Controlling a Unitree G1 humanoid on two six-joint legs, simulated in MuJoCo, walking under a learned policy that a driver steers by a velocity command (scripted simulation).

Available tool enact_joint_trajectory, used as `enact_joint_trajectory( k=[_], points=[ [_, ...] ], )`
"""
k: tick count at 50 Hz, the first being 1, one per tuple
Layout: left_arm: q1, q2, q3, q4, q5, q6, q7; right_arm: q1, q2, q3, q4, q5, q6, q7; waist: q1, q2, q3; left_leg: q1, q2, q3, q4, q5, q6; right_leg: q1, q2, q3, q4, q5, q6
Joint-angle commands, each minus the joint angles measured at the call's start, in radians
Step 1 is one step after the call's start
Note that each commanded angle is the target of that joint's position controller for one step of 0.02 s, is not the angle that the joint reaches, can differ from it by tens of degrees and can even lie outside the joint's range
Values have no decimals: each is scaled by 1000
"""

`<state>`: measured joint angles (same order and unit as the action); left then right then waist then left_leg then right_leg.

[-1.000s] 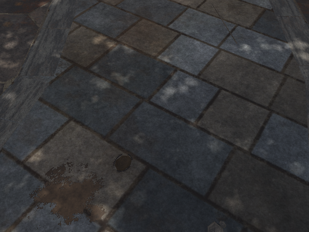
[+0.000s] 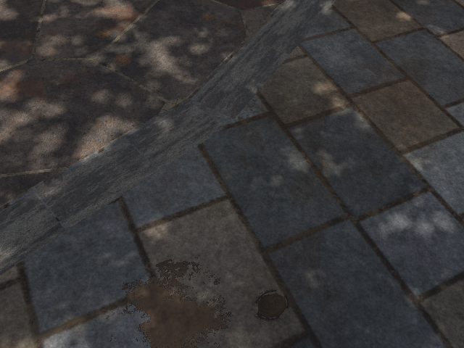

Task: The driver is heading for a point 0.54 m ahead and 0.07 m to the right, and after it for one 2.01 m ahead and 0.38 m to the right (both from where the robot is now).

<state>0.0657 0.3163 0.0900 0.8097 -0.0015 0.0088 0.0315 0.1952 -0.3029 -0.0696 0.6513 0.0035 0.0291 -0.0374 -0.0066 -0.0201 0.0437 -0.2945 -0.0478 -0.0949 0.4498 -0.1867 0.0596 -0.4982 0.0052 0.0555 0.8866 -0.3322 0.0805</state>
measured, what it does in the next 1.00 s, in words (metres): walks ahead: right foot, then right foot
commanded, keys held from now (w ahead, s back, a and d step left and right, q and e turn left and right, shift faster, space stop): no key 0.26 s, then w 0.74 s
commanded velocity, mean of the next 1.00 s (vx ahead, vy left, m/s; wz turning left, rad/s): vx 0.26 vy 0.00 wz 0.11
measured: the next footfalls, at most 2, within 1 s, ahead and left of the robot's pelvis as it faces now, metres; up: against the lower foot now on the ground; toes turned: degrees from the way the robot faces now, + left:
right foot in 0.16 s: +0.06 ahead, -0.15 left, +0.00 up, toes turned +5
right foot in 0.90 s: +0.40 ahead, -0.14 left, +0.00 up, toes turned +3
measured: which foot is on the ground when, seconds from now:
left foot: down 0.00-0.92, up 0.94-1.00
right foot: up 0.00-0.14, down 0.16-0.48, up 0.50-0.88, down 0.90-1.00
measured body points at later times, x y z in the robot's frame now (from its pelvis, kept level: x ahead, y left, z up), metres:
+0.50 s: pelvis +0.05 -0.01 -0.01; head +0.05 +0.00 +0.44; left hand +0.14 +0.26 -0.14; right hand +0.17 -0.29 -0.11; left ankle +0.01 +0.08 -0.75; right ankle +0.02 -0.15 -0.74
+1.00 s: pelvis +0.27 -0.06 -0.02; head +0.31 -0.06 +0.43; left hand +0.45 +0.21 -0.11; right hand +0.31 -0.34 -0.15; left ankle +0.10 +0.08 -0.66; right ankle +0.36 -0.14 -0.74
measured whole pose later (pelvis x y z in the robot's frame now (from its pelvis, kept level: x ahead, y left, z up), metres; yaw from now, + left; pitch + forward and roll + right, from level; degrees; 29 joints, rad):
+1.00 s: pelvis +0.27 -0.06 -0.02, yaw +4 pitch +1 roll +0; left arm 0.08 0.28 0.04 0.76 -0.01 -0.09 -0.04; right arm 0.40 -0.29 -0.05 0.82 0.03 -0.06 -0.01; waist -0.04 0.02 0.05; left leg -0.26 0.02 -0.07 1.11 -0.43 0.02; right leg -0.41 0.03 -0.05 0.56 -0.17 -0.06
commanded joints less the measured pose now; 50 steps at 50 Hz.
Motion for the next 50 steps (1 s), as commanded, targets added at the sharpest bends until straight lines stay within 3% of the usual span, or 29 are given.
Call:
enact_joint_trajectory(
  k=[1, 5, 8, 9, 10, 11, 12, 15, 18, 20, 22, 23, 24, 25, 26, 27, 29, 32, 35, 38, 41, 43, 44, 45, 46, 47, 48, 49, 50],
  points=[
    [-22, 67, 7, -58, -5, -14, -10, -14, -169, -45, -67, -7, -5, -1, -18, 171, -143, 153, 246, -245, -87, 256, 178, 26, -11, 3, -100, -7, 4],
    [-5, 75, 4, -59, -9, -22, -24, -29, -155, -33, -57, -7, 2, 13, -23, 171, -128, 137, 244, -290, -49, 304, 176, 120, -9, -13, -225, -29, -18],
    [61, 71, -1, -40, 7, -36, -37, -42, -121, -15, -45, 5, 3, 11, 24, 127, -127, 75, 179, -270, 2, 226, 95, 318, -32, -8, -529, 257, -67],
    [81, 131, 7, -46, 26, -37, -34, -13, -87, -4, -44, -13, -4, 10, 1, 14, -150, 11, 110, -203, 95, 77, 33, 408, -166, 113, -544, 423, -112],
    [32, 176, 12, -44, 30, -33, -28, 36, -69, -2, -46, -17, -14, 15, -70, -162, -124, -70, -13, -73, 152, -168, -21, 401, -271, 224, -525, 567, -226],
    [0, 104, -7, -51, 29, -35, -28, 7, -99, -6, -43, -29, -17, 13, -44, -187, -127, -28, 14, -37, 167, -252, -61, 325, -322, 278, -553, 470, -305],
    [-25, 80, -17, -57, 27, -39, -29, -21, -125, -16, -37, -22, -16, 11, -33, -161, -105, -5, 28, -29, 168, -216, -71, 315, -282, 250, -556, 410, -291],
    [8, 85, -24, -32, 9, -46, -27, -42, -67, -2, -22, -24, -1, 15, -13, -156, -109, 81, 32, 7, 60, -97, -74, 298, -187, 173, -566, 55, -199],
    [78, 146, -9, -20, 0, -35, -23, -27, -72, -8, -6, -5, -15, 27, 13, -153, -8, -1, -13, 102, 171, -251, -39, 232, -195, 219, -644, -391, -213],
    [89, 148, -8, -22, -13, -35, -18, -26, -59, -6, 0, 6, -44, 32, 13, -158, 54, -28, 22, 104, 170, -226, -15, 199, -253, 290, -664, -420, -254],
    [52, 124, -14, -36, -23, -35, -19, 42, -45, -7, 32, 10, -70, 38, -28, -134, 55, 93, 34, 99, 67, -204, 18, 129, -223, 238, -624, -351, -243],
    [12, 89, -24, -57, -25, -40, -21, 102, -69, -16, 58, 7, -81, 40, -54, -70, 49, 155, 60, 41, 12, -224, 42, 81, -165, 157, -544, -275, -210],
    [-26, 40, -38, -84, -22, -53, -23, 175, -111, -29, 81, 6, -92, 40, -72, 72, 38, 231, 147, -145, -92, -348, 94, -15, -61, 23, -342, -170, -152],
    [-44, 26, -42, -113, -23, -75, -25, 240, -175, -46, 90, 5, -101, 48, -84, 259, 28, 332, 310, -447, -229, -395, 183, -155, 23, -86, -105, -114, -108],
    [-71, 79, -27, -126, -29, -91, -26, 271, -167, -41, 91, -3, -113, 51, -103, 265, 55, 375, 398, -595, -268, -300, 254, -293, 9, -18, 70, -252, -112],
    [-38, 94, -18, -117, -38, -102, -34, 256, -141, -33, 88, -3, -123, 48, -71, 185, 46, 425, 400, -556, -239, -223, 250, -356, -31, 19, 177, -227, -130],
    [-22, 72, -22, -98, -33, -112, -50, 237, -121, -26, 80, 2, -126, 42, -57, 103, 15, 476, 354, -407, -237, -114, 198, -408, -84, 15, 194, -77, -154],
    [-69, 37, -30, -105, -19, -108, -76, 232, -85, -12, 82, 3, -108, 36, -58, 109, 17, 404, 276, -213, -287, 105, 153, -318, -96, -39, 51, 76, -117],
    [-140, -9, -51, -133, -14, -106, -89, 249, -109, -16, 91, 8, -99, 25, -78, 107, 30, 312, 230, -90, -309, 160, 137, -197, -65, -82, -160, 224, -75],
    [-189, 8, -53, -155, -22, -104, -93, 283, -139, -23, 110, 8, -98, 24, -91, 129, 52, 238, 244, -57, -327, 136, 132, -77, -32, -100, -282, 317, -71],
    [-187, 48, -42, -169, -26, -107, -95, 280, -145, -28, 129, 19, -97, 24, -60, 141, 71, 285, 292, -53, -304, 204, 110, -47, -33, -76, -340, 309, -112],
    [-105, 87, -23, -154, -20, -107, -88, 259, -161, -33, 133, 17, -90, 22, 0, 153, 9, 325, 288, -17, -186, 493, 80, 78, 1, -100, -360, 273, -150],
    [21, 119, -2, -118, -17, -104, -79, 252, -157, -30, 134, 14, -84, 19, 67, 145, -75, 302, 254, 23, -32, 653, 56, 247, 29, -124, -365, 267, -178],
    [193, 156, 17, -73, -18, -100, -67, 250, -141, -22, 124, 5, -80, 14, 143, 126, -184, 173, 213, 51, 182, 616, 24, 500, -14, -80, -336, 264, -211],
    [333, 257, 38, -54, 6, -93, -57, 340, -39, 10, 92, -8, -90, 18, 130, -110, -360, -173, 91, 87, 595, 175, -43, 878, -293, 335, -359, 111, -343],
    [354, 215, 23, -37, -4, -94, -67, 366, -12, 21, 105, 13, -111, 20, 117, -267, -462, -335, -15, -29, 808, -373, -58, 933, -399, 742, -591, -138, -417],
    [266, 155, 5, -43, -14, -95, -66, 259, -109, -6, 88, 44, -123, 26, 113, -175, -266, -452, 53, -51, 889, -333, -46, 790, -370, 653, -641, -239, -367],
    [203, 121, -5, -54, -12, -94, -63, 172, -126, -8, 65, 51, -130, 28, 92, -102, -150, -460, 105, -13, 865, -247, -28, 640, -336, 506, -647, -180, -335],
    [149, 98, -12, -58, -2, -97, -64, 135, -115, -8, 62, 35, -132, 25, 56, -34, -79, -420, 146, 8, 807, -171, -27, 492, -295, 395, -669, -61, -320]
  ],
)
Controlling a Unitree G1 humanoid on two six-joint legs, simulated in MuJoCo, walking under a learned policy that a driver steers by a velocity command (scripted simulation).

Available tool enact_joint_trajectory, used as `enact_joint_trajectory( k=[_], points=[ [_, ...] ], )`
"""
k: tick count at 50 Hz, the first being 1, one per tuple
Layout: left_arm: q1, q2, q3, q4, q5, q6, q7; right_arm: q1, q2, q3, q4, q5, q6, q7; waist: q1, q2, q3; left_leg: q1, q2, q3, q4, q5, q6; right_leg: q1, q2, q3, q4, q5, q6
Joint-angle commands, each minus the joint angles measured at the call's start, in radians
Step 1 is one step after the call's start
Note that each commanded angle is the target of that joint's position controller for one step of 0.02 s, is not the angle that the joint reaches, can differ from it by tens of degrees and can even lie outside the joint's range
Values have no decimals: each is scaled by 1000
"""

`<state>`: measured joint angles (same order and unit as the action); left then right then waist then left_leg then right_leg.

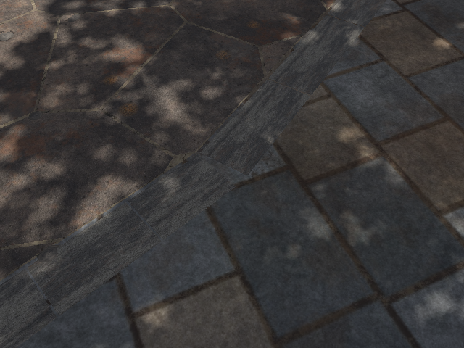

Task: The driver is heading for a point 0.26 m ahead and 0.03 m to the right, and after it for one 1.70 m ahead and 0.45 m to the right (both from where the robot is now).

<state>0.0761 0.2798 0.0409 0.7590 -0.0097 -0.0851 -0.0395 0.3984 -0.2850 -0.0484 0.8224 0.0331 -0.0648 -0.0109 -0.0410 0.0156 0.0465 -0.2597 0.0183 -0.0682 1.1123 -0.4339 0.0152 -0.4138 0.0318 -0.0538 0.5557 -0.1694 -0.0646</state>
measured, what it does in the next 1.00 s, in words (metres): walks ahead, turning right: left foot, then right foot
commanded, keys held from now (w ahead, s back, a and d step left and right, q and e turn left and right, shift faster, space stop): w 0.04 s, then no key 0.20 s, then e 0.72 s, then no key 0.04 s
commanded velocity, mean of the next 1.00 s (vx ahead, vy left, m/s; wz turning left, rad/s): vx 0.13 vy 0.00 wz -0.31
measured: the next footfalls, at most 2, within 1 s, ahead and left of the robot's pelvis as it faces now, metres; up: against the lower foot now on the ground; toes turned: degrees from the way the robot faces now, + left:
left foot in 0.36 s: +0.35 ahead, +0.12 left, +0.00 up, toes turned -3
right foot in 0.74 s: +0.24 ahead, -0.13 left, +0.00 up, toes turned -20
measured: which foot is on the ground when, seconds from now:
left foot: up 0.00-0.34, down 0.36-0.74, up 0.76-1.00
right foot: down 0.00-0.38, up 0.40-0.72, down 0.74-1.00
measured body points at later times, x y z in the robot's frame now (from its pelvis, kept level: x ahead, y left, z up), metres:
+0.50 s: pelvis +0.20 +0.02 +0.01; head +0.24 +0.03 +0.45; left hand +0.30 +0.30 -0.13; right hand +0.37 -0.25 -0.08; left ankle +0.31 +0.12 -0.73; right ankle +0.11 -0.10 -0.66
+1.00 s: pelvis +0.22 -0.03 +0.02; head +0.24 -0.08 +0.47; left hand +0.43 +0.20 -0.06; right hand +0.26 -0.36 -0.10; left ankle +0.29 +0.12 -0.65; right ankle +0.20 -0.11 -0.73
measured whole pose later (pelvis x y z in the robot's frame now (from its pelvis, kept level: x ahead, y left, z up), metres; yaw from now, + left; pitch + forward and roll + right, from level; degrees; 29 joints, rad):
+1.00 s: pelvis +0.22 -0.03 +0.02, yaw -23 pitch +2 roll +3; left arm 0.24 0.29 0.06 0.70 -0.01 0.02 0.04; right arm 0.07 -0.31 -0.10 0.80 0.00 0.01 -0.05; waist 0.01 0.02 0.04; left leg -0.54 -0.01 -0.05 0.99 -0.32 -0.07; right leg -0.28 0.03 0.08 0.45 -0.20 -0.06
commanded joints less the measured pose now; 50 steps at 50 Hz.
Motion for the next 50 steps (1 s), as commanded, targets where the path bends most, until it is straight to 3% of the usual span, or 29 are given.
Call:
enact_joint_trajectory(
  k=[1, 2, 4, 7, 9, 11, 15, 17, 18, 19, 20, 21, 22, 23, 24, 26, 28, 30, 33, 36, 37, 38, 39, 40, 41, 42, 43, 45, 50],
  points=[
    [102, 107, 30, -12, 21, -10, 4, -62, -126, -35, -101, -11, -30, -4, 53, -81, -62, -393, 114, -26, 87, 130, 19, 312, -278, 423, -359, -134, -161],
    [83, 99, 30, -12, 26, -14, 3, -36, -106, -32, -89, -15, -19, -3, 28, -103, -60, -338, 128, -29, 64, 161, 17, 251, -255, 376, -387, -97, -162],
    [77, 101, 30, 1, 22, -28, 2, -22, -80, -29, -78, -22, 1, -8, 4, -92, -41, -294, 126, -8, 16, 173, -7, 177, -244, 285, -410, 168, -183],
    [95, 127, 35, 29, 20, -30, 14, -94, -67, -24, -106, -46, 2, -14, 2, -69, -31, -303, 115, 18, -146, 280, -47, 165, -217, 145, -381, 561, -181],
    [110, 131, 33, 39, 16, -18, 25, -164, -37, -10, -117, -44, -6, -5, 28, -68, -42, -249, 90, 45, -329, 416, -43, 167, -169, 70, -365, 600, -147],
    [164, 148, 34, 60, 12, -6, 32, -244, -27, -3, -133, -38, -11, 6, 69, -59, -57, -214, 61, 55, -449, 525, -41, 212, -172, 66, -354, 565, -133],
    [210, 168, 37, 93, -3, 28, 38, -325, -74, -15, -168, -42, -16, 17, 86, -74, -58, -207, 25, 27, -574, 464, -18, 331, -217, 152, -257, 521, -126],
    [190, 175, 40, 90, -11, 45, 44, -281, -107, -29, -157, -50, -22, 15, 47, -79, -73, -142, 6, 28, -663, 447, 6, 363, -209, 199, -155, 485, -99],
    [192, 162, 37, 85, -10, 49, 46, -224, -138, -40, -140, -56, -27, 8, 22, -59, -105, -23, 19, 30, -732, 612, 29, 337, -162, 191, -66, 459, -63],
    [216, 119, 22, 57, 12, 41, 45, -161, -210, -56, -140, -73, -28, -3, 24, 31, -222, 217, 160, -74, -644, 1006, 92, 211, -93, 167, 101, 267, -18],
    [331, 50, 1, 64, 10, 34, 42, -117, -238, -66, -141, -73, -5, -13, 35, 223, -349, 504, 390, -280, -601, 1224, 265, -65, 23, 100, 385, -267, 52],
    [314, 113, 12, 68, -13, 43, 42, -95, -157, -48, -153, -57, 16, -13, -11, 213, -432, 501, 441, -359, -640, 1095, 315, -135, 30, 127, 565, -582, 78],
    [255, 171, 38, 52, -29, 61, 46, -132, -125, -36, -159, -49, 29, -14, -11, 130, -350, 406, 395, -296, -688, 887, 280, -182, -10, 139, 651, -537, 89],
    [216, 158, 43, 41, -30, 83, 56, -199, -106, -29, -165, -44, 36, -20, 14, 97, -264, 307, 346, -230, -726, 705, 243, -212, -44, 121, 667, -471, 107],
    [215, 144, 45, 37, -22, 108, 65, -265, -97, -27, -165, -40, 41, -21, 38, 99, -189, 185, 315, -173, -781, 530, 220, -195, -70, 118, 626, -414, 124],
    [239, 109, 44, 29, -12, 145, 78, -338, -114, -34, -159, -58, 44, -22, 76, 151, -121, -15, 260, -68, -860, 367, 204, -73, -73, 69, 561, -322, 147],
    [252, 95, 44, 15, -4, 154, 77, -369, -116, -39, -154, -61, 42, -25, 87, 157, -126, -65, 257, 4, -871, 382, 211, -5, -81, 47, 483, -276, 143],
    [214, 87, 40, -11, 0, 152, 67, -378, -124, -44, -145, -53, 41, -29, 72, 140, -147, -47, 274, 38, -861, 411, 214, 35, -99, 42, 375, -216, 123],
    [187, 109, 47, -41, 1, 150, 47, -363, -152, -53, -122, -43, 50, -32, 61, 129, -170, 4, 312, 49, -837, 393, 206, 81, -100, 19, 267, -184, 90],
    [247, 120, 65, -27, 6, 151, 36, -368, -147, -54, -100, -18, 67, -30, 100, 94, -155, -31, 277, 113, -731, 246, 120, 212, -51, -27, 51, -73, 26],
    [273, 148, 77, -23, 14, 150, 41, -327, -112, -49, -77, -15, 74, -27, 101, 1, -111, -107, 220, 171, -597, 131, 46, 259, -69, 53, -72, 1, -18],
    [270, 263, 102, -54, 14, 148, 63, -291, -51, -35, -87, -48, 80, -20, 60, -319, -64, -336, 70, 282, -269, -125, -75, 326, -321, 427, -208, 242, -131],
    [246, 313, 101, -90, 47, 128, 57, -408, -82, -45, -138, -51, 76, -29, 102, -320, -58, -429, -30, 102, -71, -253, -83, 216, -417, 608, -282, 235, -285],
    [215, 281, 95, -94, 57, 103, 52, -437, -107, -54, -142, -39, 76, -35, 98, -222, -61, -439, -10, 32, 11, -177, -63, 205, -373, 543, -297, 131, -263],
    [165, 253, 90, -99, 38, 87, 55, -406, -116, -62, -127, -33, 77, -41, 64, -182, -53, -446, 6, 11, 14, -74, -48, 212, -320, 469, -284, 80, -201],
    [122, 214, 80, -108, 16, 83, 59, -377, -121, -68, -100, -41, 79, -50, 46, -138, -67, -443, 17, 3, 9, -8, -49, 230, -285, 425, -266, 62, -152],
    [101, 190, 70, -113, 4, 84, 65, -360, -123, -72, -90, -49, 78, -54, 37, -148, -77, -425, 13, 4, 17, 39, -58, 230, -265, 394, -253, 121, -137],
    [122, 165, 60, -118, 7, 87, 76, -345, -107, -71, -88, -41, 70, -48, 34, -143, -124, -390, -7, 1, 31, 91, -73, 268, -241, 367, -231, 240, -142],
    [155, 178, 67, -127, 3, 99, 91, -367, -76, -53, -92, -29, 60, -36, 63, -144, -143, -361, -14, -9, -211, 128, -102, 369, -229, 377, -203, 256, -148]
  ],
)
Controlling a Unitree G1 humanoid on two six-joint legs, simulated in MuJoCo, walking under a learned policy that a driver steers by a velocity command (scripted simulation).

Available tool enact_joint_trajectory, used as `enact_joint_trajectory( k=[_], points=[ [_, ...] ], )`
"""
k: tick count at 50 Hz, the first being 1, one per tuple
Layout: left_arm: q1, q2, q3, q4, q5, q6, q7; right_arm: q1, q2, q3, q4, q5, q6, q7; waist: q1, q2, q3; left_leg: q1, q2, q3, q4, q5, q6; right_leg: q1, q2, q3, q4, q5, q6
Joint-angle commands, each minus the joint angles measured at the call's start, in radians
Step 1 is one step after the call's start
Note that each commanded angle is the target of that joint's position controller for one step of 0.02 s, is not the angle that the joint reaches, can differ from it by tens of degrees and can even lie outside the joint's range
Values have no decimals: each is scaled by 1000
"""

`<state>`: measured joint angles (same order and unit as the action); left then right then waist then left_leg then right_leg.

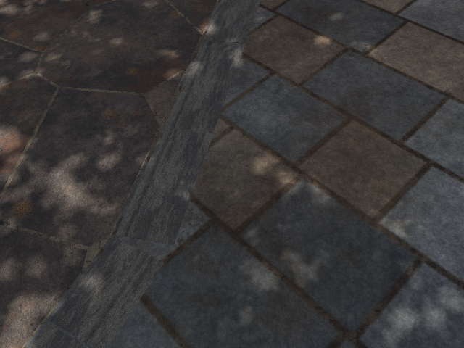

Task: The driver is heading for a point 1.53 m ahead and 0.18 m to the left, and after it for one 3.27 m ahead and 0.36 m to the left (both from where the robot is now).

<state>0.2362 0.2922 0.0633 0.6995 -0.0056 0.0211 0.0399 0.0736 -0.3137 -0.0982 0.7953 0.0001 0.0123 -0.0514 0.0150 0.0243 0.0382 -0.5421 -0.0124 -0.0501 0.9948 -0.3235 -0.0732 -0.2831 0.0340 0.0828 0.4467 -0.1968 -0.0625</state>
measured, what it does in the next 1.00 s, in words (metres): steps on the spot: left foot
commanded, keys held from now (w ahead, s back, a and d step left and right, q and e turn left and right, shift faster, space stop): no key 1.00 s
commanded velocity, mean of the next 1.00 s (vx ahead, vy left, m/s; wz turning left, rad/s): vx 0.00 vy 0.00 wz -0.11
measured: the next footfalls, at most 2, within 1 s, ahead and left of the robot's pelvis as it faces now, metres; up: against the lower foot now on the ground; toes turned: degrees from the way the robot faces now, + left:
left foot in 0.22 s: +0.06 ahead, +0.15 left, +0.00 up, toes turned -6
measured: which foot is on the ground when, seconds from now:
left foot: up 0.00-0.20, down 0.22-1.00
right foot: down 0.00-1.00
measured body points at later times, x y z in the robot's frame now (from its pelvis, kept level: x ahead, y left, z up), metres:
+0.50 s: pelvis +0.02 +0.03 -0.01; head +0.04 +0.03 +0.44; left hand +0.17 +0.30 -0.12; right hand +0.14 -0.23 -0.12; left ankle +0.02 +0.16 -0.75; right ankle +0.02 -0.08 -0.75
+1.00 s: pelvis +0.03 +0.04 -0.01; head +0.03 +0.04 +0.44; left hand +0.14 +0.30 -0.14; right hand +0.09 -0.24 -0.14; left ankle +0.02 +0.16 -0.75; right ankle +0.02 -0.08 -0.75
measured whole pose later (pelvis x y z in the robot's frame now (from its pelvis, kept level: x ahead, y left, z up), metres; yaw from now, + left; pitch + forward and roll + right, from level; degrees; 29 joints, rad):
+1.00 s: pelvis +0.03 +0.04 -0.01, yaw -4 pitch -2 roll +0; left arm 0.20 0.25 0.04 0.90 0.01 0.01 0.03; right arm 0.15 -0.26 -0.01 1.01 -0.01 -0.02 -0.02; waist -0.01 0.00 0.05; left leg -0.16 -0.01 -0.02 0.48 -0.28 0.01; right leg -0.18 0.05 0.11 0.48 -0.26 0.00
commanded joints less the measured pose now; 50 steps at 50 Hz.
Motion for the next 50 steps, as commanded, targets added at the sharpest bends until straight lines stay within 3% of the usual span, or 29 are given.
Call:
enact_joint_trajectory(
  k=[1, 5, 8, 10, 11, 12, 13, 14, 15, 17, 19, 26, 50],
  points=[
    [-10, 166, 45, -70, 2, -5, 11, -43, -47, -1, -63, 5, -18, 10, 12, -162, -133, -43, 19, -23, -135, 15, -17, 223, -230, 242, -93, 268, -154],
    [-32, 167, 40, -71, 12, 4, -4, -28, -64, 3, -56, 12, -22, 25, 25, -176, -113, 103, 20, -1, -247, -32, -10, 142, -234, 268, -80, 299, -177],
    [-56, 156, 31, -64, 7, 9, -12, -7, -66, 7, -50, 13, -31, 35, 18, -166, -108, 177, 18, 10, -370, -25, 9, 146, -230, 296, -45, 366, -172],
    [-84, 134, 19, -58, -6, 12, -11, 45, -52, 13, -30, 6, -41, 46, -28, -139, -107, 313, 17, 23, -619, 186, 38, 112, -187, 278, -10, 339, -124],
    [-58, 117, 13, -52, 1, 6, -10, 60, -83, 9, -27, -9, -45, 46, -21, -102, -118, 410, 73, -26, -657, 319, 63, 65, -153, 262, 6, 240, -75],
    [-19, 86, 3, -53, 25, -3, -13, 75, -154, -1, -36, -27, -44, 42, 16, 50, -151, 495, 220, -160, -639, 542, 120, -3, -62, 173, 122, 51, -18],
    [1, 74, 4, -54, 20, -9, -17, 20, -145, 6, -27, -30, -40, 43, 62, 172, -117, 425, 288, -229, -628, 568, 237, -38, 15, 77, 117, -164, 30],
    [-21, 105, 7, -44, 31, -10, -16, -24, -78, 24, -41, -22, -43, 46, 44, 156, -111, 378, 286, -234, -650, 464, 268, 10, -16, 57, 106, -168, 62],
    [-60, 118, 13, -46, 28, -9, -15, -27, -69, 28, -38, -20, -46, 48, 27, 145, -101, 379, 238, -204, -649, 390, 236, 24, -21, 55, 82, -95, 65],
    [-93, 109, 12, -50, 29, 6, -14, -5, -89, 28, -26, -14, -56, 50, 6, 128, -92, 352, 182, -157, -640, 279, 176, 73, -36, 66, 41, 39, 60],
    [-76, 104, 12, -38, 20, 9, -21, 6, -89, 34, -17, -15, -60, 50, 4, 72, -80, 335, 131, -93, -623, 213, 131, 99, -40, 73, 35, 101, 36],
    [-64, 87, 11, 4, 18, -7, -20, 31, -71, 47, 11, -8, -47, 42, -22, -36, -68, 364, 79, -35, -566, 210, 110, 89, -50, 94, 4, 162, 28],
    [-42, 73, 0, 174, 12, -21, -3, 68, -66, 64, 179, -5, -38, 31, -23, -26, -24, 354, 46, -18, -603, 163, 96, 116, -41, 69, -30, 138, 39]
  ],
)
Keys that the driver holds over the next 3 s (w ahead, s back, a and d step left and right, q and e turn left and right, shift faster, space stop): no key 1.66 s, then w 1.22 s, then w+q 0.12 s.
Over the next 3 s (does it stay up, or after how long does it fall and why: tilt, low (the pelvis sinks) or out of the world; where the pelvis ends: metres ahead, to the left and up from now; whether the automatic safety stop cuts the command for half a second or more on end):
stays up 0.63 -0.05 -0.02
